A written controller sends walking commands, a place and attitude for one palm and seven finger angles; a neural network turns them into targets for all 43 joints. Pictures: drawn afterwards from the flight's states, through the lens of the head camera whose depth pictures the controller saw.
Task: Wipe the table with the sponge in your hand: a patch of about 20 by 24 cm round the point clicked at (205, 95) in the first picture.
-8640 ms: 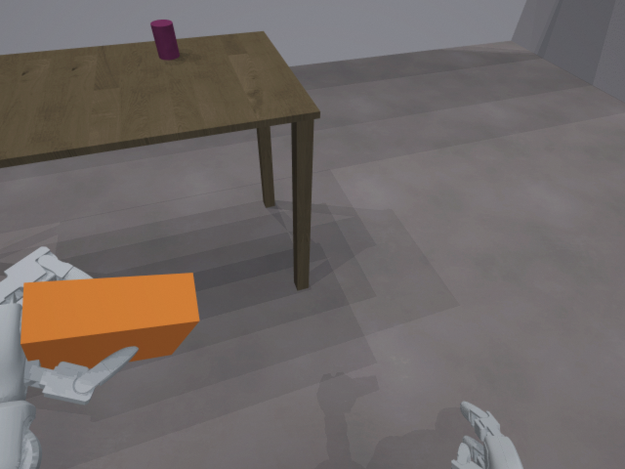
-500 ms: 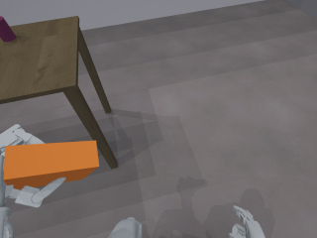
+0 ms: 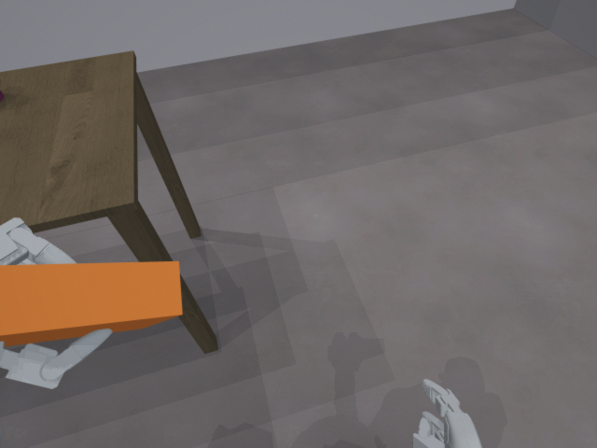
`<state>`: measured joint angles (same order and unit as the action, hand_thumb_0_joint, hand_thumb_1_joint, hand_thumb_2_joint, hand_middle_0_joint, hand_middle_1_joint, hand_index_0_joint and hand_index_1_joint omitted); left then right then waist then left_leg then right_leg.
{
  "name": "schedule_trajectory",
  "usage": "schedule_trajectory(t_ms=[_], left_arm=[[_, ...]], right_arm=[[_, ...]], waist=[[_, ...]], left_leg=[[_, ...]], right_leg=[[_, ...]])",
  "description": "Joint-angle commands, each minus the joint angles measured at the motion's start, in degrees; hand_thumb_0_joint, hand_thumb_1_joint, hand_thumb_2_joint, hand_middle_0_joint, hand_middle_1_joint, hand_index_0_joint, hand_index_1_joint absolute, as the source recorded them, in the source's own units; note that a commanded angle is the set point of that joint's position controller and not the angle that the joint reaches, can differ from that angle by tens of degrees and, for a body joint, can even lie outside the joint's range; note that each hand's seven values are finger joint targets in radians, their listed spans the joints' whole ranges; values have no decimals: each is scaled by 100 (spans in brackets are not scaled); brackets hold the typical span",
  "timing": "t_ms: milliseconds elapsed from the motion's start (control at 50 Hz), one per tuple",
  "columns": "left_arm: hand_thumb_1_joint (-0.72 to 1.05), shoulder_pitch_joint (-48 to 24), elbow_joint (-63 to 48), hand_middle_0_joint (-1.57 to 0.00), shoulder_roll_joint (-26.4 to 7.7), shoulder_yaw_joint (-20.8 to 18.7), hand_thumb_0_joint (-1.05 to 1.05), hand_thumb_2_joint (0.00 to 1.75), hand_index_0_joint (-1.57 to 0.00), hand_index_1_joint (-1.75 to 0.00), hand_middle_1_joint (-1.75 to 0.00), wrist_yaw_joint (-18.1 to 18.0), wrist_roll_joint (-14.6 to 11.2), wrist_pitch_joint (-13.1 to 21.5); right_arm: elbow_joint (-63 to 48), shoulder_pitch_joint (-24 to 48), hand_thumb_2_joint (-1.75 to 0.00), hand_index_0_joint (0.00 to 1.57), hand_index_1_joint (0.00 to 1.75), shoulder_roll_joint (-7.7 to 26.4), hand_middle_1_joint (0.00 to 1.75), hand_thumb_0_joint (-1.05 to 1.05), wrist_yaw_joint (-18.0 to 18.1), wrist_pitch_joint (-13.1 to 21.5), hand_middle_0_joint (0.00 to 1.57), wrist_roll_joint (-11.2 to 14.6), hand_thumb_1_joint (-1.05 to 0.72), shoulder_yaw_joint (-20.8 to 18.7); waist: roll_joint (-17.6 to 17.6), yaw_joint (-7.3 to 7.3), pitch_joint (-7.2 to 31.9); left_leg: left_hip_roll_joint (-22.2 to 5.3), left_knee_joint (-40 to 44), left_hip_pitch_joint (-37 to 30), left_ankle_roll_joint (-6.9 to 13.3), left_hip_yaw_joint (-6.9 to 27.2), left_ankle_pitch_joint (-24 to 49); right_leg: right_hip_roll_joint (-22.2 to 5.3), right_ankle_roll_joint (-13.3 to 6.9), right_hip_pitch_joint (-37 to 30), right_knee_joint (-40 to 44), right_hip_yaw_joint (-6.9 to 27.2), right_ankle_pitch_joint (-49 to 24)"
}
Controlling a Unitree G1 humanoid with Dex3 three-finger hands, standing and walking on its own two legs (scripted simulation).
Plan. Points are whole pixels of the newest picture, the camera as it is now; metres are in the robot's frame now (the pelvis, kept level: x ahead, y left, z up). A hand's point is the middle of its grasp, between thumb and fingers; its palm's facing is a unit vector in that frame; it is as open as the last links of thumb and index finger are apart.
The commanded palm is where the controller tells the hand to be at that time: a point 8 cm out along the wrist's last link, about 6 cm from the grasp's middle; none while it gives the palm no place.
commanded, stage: take the last steps up to it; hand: left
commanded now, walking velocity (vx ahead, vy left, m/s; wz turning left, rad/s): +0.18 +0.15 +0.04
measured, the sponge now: (112, 302) +0.22 +0.19 +0.16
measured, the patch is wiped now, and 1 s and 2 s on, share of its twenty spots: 0.00 0.00 0.00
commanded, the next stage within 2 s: come to a stop and stand still in 0.46 s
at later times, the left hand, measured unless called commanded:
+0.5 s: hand (7, 245) +0.27 +0.32 +0.18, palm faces +0.43 -0.79 -0.44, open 9.2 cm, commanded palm +0.21 +0.35 +0.19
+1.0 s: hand (18, 236) +0.29 +0.32 +0.17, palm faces +0.41 -0.85 -0.33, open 9.2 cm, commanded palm +0.22 +0.34 +0.19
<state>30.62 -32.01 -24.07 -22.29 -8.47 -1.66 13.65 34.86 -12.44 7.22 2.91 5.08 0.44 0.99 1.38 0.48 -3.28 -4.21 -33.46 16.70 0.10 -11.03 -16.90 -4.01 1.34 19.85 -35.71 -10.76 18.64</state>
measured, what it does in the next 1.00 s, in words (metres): steps on the spot: left foot, then right foot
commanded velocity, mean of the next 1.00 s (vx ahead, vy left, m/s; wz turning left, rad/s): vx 0.08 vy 0.06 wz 0.01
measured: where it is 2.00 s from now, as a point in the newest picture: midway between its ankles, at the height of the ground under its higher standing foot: outside the picture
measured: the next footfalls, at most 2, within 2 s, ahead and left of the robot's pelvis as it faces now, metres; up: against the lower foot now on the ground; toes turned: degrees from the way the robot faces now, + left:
left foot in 0.40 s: +0.12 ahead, +0.16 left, +0.00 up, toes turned +1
right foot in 0.72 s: +0.11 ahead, -0.01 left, +0.00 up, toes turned -4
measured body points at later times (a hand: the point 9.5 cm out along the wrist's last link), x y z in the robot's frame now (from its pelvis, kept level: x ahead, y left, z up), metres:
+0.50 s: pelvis +0.05 +0.07 +0.00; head +0.09 +0.08 +0.44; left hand +0.24 +0.36 +0.20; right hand +0.23 -0.18 -0.08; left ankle +0.10 +0.18 -0.73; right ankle +0.02 -0.05 -0.68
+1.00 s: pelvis +0.05 +0.07 +0.01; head +0.08 +0.09 +0.46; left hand +0.26 +0.37 +0.19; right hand +0.22 -0.18 -0.06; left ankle +0.08 +0.16 -0.73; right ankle +0.07 -0.01 -0.73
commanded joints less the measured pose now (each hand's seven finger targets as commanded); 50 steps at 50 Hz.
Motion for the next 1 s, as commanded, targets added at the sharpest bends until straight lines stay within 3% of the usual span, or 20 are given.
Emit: schedule_trajectory(t_ms=[0, 20, 40, 100, 160, 260, 340, 360, 380, 400, 420, 500, 680, 740, 760, 780, 800, 840, 920, 980], left_arm=[[10, -690, -236, -120, -925, -841, 0, 130, -120, -160, -160, -134, -21, 125], [10, -757, -201, -120, -784, -678, 0, 130, -120, -160, -160, -102, -79, 160], [10, -800, -257, -120, -897, -801, 0, 130, -120, -160, -160, -102, -74, 162], [10, -542, -633, -120, -717, -594, 0, 130, -120, -160, -160, -102, 58, 388], [10, -420, -1009, -120, -817, -653, 0, 130, -120, -160, -160, -161, 72, 455], [10, 1, -1237, -120, -809, -835, 0, 130, -120, -160, -160, -275, 37, 376], [10, -315, -1188, -120, -649, -667, 0, 130, -120, -160, -160, -296, 36, 361], [10, -516, -1301, -120, -615, -616, 0, 130, -120, -160, -160, -287, 20, 404], [10, -592, -1399, -120, -629, -620, 0, 130, -120, -160, -160, -277, 10, 458], [10, -548, -1046, -120, -662, -520, 0, 130, -120, -160, -160, -213, 93, 523], [10, -519, -1020, -120, -911, -738, 0, 130, -120, -160, -160, -204, 94, 523], [10, -517, -1564, -120, -616, -455, 0, 130, -120, -160, -160, -110, 29, 470], [10, -516, -865, -120, -668, -581, 0, 130, -120, -160, -160, -154, -85, 52], [10, -698, -473, -120, -561, -396, 0, 130, -120, -160, -160, -104, -142, -120], [10, -741, -487, -120, -672, -439, 0, 130, -120, -160, -160, -112, -138, -134], [10, -5839, -916, -120, -4545, -3539, 0, 130, -120, -160, -160, -73, 300, 219], [10, -2940, 1586, -120, -1627, -1496, 0, 130, -120, -160, -160, 183, 109, 190], [10, -1425, 1496, -120, -147, -305, 0, 130, -120, -160, -160, 231, -63, 325], [10, -1330, -446, -120, -460, -143, 0, 130, -120, -160, -160, 107, -84, 504], [10, -1127, -1071, -120, -816, -451, 0, 130, -120, -160, -160, 35, -105, 597]], right_arm=[[-800, 588, -90, 20, 30, 872, 30, 0, 119, 144, 20, 26, -90, -336], [-667, 477, -90, 20, 30, 1060, 30, 0, 22, 123, 20, 18, -90, -459], [-667, 649, -90, 20, 30, 997, 30, 0, -15, 50, 20, 32, -90, -384], [-590, 729, -90, 20, 30, 903, 30, 0, -21, -37, 20, -28, -90, -286], [-707, 696, -90, 20, 30, 923, 30, 0, -16, -73, 20, -51, -90, -336], [-965, 582, -90, 20, 30, 851, 30, 0, -4, -60, 20, -75, -90, -416], [-948, 344, -90, 20, 30, 967, 30, 0, 102, -54, 20, -33, -90, -546], [-982, 299, -90, 20, 30, 1069, 30, 0, 126, -28, 20, -7, -90, -582], [-1035, 322, -90, 20, 30, 1217, 30, 0, 105, 4, 20, 22, -90, -632], [-1028, 242, -90, 20, 30, 1174, 30, 0, 61, 62, 20, 36, -90, -614], [-921, 373, -90, 20, 30, 1141, 30, 0, 81, 96, 20, 1, -90, -579], [-790, 433, -90, 20, 30, 1054, 30, 0, -17, 254, 20, 51, -90, -508], [-828, 465, -90, 20, 30, 972, 30, 0, 98, 142, 20, -7, -90, -191], [-911, 417, -90, 20, 30, 888, 30, 0, 39, 52, 20, 61, -90, -204], [-881, 509, -90, 20, 30, 889, 30, 0, 16, 43, 20, 68, -90, -197], [-693, -1, -90, 20, 30, 974, 30, 0, 101, 474, 20, -256, -90, -535], [-514, 307, -90, 20, 30, 772, 30, 0, 77, 526, 20, -142, -90, -396], [-894, 546, -90, 20, 30, 836, 30, 0, -153, 550, 20, 104, -90, -314], [-1005, 610, -90, 20, 30, 1088, 30, 0, -317, 551, 20, 86, -90, -398], [-1090, 716, -90, 20, 30, 1185, 30, 0, -277, 557, 20, 19, -90, -380]], waist=[[-2033, 39, 800], [-2090, -5, 827], [-1512, -8, 777], [-736, -13, 672], [-843, -39, 795], [-1225, 130, 1002], [-512, -93, 1102], [318, -134, 1169], [1574, -93, 1223], [1525, -57, 1168], [1748, -47, 1207], [1218, -50, 968], [593, -56, 1104], [-1430, -123, 1014], [-1505, -85, 885], [-2451, 238, -101], [-1723, 197, 1291], [-483, 329, 1250], [-866, 316, 1129], [475, 206, 1046]], left_leg=[[286, -2351, 2167, -25, 340, -1464], [160, -3258, 2253, -131, 976, -1219], [79, -3720, 2459, -159, 1223, -1014], [-94, -3716, 2387, -256, 1087, -449], [-138, -2406, 1693, -235, 759, -125], [105, -551, 779, -152, 180, -58], [168, 875, -648, -113, 44, 674], [-236, 1087, -1110, 86, 494, 896], [-1332, 1169, -1678, 644, 1946, 2423], [-1841, 1486, -1316, 1097, 2702, 2159], [-1944, 1525, -1220, 1339, 2809, 1610], [-1241, 1403, -672, 1076, 1593, 1711], [-1098, 900, -341, 376, 1156, 1410], [63, -524, 273, -183, 513, -69], [190, -1068, 554, -201, 677, -751], [503, -1078, 1112, -323, 51, -64], [505, -940, 655, 12, 1014, 209], [534, -166, 409, 121, 665, 142], [415, 695, -77, 265, 933, 848], [-56, 1100, -638, 351, 1634, 1494]], right_leg=[[-2174, -987, -2094, 1870, 3577, -1394], [-2404, -1019, -2034, 1969, 3677, -1443], [-2388, -1096, -2011, 1780, 3531, -1652], [-1877, -872, -1818, 1474, 1690, -3380], [-1678, -783, -1499, 1438, 1033, -3498], [-1629, -784, -1552, 1256, 988, -3193], [-1231, -427, -972, 401, 715, -1729], [-833, -253, -498, -496, 529, -1159], [-157, 52, 608, -1649, 187, 1081], [63, -3, 957, -2736, 446, 2209], [-86, 2, 1263, -3204, 679, 1922], [-154, 96, 904, -2423, 501, 938], [172, 42, -1081, 1128, 443, -516], [-1183, -633, -1095, 1528, 2293, -2432], [-1511, -865, -1140, 1628, 2504, -2882], [-315, 153, -717, 2062, 1767, -4583], [-933, -361, -1560, 1086, 2068, -4504], [-872, -222, -2314, 1171, 1918, -4352], [-726, 91, -2065, 1369, 1668, -2865], [-301, -87, -1172, 1203, 1506, -1199]])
